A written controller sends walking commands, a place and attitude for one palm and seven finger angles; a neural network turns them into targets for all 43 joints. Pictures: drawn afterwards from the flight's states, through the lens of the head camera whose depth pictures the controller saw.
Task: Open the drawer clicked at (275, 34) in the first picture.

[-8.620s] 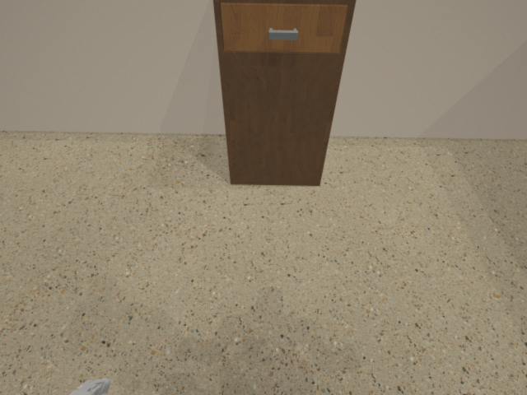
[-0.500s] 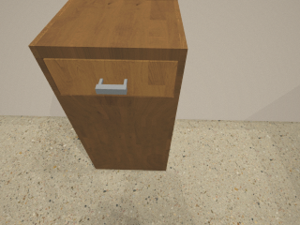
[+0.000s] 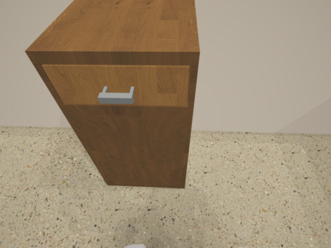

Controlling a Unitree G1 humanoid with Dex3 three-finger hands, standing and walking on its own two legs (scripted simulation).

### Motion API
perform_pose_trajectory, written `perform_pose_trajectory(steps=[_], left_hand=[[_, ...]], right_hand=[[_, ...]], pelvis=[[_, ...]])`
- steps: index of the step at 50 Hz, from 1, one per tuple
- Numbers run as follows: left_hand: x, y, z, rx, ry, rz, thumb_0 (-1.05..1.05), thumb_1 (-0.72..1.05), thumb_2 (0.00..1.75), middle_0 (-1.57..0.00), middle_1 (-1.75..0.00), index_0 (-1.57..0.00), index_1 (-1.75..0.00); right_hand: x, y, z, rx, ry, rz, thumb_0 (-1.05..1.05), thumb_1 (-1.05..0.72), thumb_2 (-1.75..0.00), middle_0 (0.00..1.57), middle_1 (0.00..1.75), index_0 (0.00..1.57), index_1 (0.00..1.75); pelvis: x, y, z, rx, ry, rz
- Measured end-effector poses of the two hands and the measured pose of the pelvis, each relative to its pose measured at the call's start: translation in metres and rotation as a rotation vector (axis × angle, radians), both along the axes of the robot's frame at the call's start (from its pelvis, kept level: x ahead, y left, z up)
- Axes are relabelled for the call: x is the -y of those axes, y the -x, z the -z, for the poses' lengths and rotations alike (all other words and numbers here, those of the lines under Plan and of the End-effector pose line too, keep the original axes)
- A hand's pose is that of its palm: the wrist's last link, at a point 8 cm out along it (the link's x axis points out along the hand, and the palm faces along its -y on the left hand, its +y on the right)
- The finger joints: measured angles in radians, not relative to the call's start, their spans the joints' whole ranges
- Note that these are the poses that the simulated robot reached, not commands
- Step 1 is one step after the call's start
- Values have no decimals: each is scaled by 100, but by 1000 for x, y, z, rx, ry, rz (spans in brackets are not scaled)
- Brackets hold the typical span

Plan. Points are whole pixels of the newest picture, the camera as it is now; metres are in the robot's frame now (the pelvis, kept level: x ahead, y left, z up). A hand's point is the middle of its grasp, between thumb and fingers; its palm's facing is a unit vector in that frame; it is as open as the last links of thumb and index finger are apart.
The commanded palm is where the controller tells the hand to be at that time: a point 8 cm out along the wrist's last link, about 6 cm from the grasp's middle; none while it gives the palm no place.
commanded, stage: come to a stop and stand still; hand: left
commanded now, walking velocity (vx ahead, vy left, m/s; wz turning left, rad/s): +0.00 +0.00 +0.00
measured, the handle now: (117, 93) +0.53 +0.21 +0.06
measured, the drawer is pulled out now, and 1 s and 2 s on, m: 0.00 0.00 0.00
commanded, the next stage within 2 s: look again from close up in 0.50 s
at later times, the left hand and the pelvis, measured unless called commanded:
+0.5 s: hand out of the picture -0.02 +0.15 -0.16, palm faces +0.07 -0.98 -0.17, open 7.3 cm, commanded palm none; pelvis -0.02 -0.02 +0.02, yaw +2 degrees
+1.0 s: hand out of the picture +0.00 +0.18 -0.15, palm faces +0.05 -0.97 -0.22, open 7.4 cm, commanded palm none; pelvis +0.00 +0.01 +0.02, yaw +1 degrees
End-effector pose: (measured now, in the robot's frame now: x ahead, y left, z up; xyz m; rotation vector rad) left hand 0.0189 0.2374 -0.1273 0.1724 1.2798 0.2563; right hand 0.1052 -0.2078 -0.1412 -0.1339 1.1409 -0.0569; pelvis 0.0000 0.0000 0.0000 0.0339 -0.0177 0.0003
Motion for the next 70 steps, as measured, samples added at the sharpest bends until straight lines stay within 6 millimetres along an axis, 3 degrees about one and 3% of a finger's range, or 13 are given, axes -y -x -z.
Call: perform_pose_trajectory(steps=[6,10,18,32,38,47,53,62,63,65,70], left_hand=[[14,9,-7,5,11,9,0,92,90,-19,-30,-20,-30],[24,11,-1,0,54,17,0,91,90,-20,-30,-20,-30],[31,25,5,-39,101,0,0,93,90,-20,-30,-20,-30],[46,64,2,-120,118,-5,0,91,90,-20,-30,-20,-30],[33,67,1,-143,103,14,0,90,90,-20,-30,-20,-30],[11,38,-8,-84,57,19,0,91,90,-20,-30,-20,-30],[11,22,-8,-78,60,30,0,91,90,-20,-30,-20,-30],[16,16,-4,-106,72,29,0,92,90,-20,-30,-20,-30],[15,7,-8,-86,48,86,1,92,90,-20,-30,-20,-30],[4,-31,-33,107,-67,185,2,93,90,-20,-31,-21,-30],[0,-134,-125,556,-437,436,2,87,88,-21,-34,-21,-33]], right_hand=[[29,33,-5,-71,17,35,0,-92,-90,20,29,20,30],[41,62,-12,-127,60,52,0,-92,-90,20,29,20,30],[37,114,-20,-246,89,46,0,-91,-90,20,29,20,30],[13,137,-11,-288,16,45,1,-92,-90,20,29,20,30],[6,133,-4,-236,5,64,1,-92,-90,20,29,20,30],[-9,126,-2,-238,-17,44,1,-92,-90,20,29,20,30],[-8,119,-4,-248,-9,45,1,-92,-90,20,29,20,30],[1,104,-7,-260,18,48,0,-91,-90,20,29,20,30],[5,100,-9,-240,34,47,1,-92,-90,20,29,20,30],[17,83,-16,-115,78,49,2,-93,-90,20,29,20,30],[43,12,-30,223,121,36,2,-93,-90,20,29,20,30]], pelvis=[[14,5,-7,-3,15,-24],[17,6,-10,-19,26,-28],[19,13,-16,-8,34,-25],[16,20,-18,-2,47,-23],[4,19,-13,-6,48,-25],[-5,8,-16,-2,31,-18],[-5,0,-17,-3,27,-12],[-2,-11,-17,-12,32,-11],[-2,-11,-17,-16,33,-5],[-1,-11,-15,-20,23,7],[0,-9,-9,-60,17,-12]])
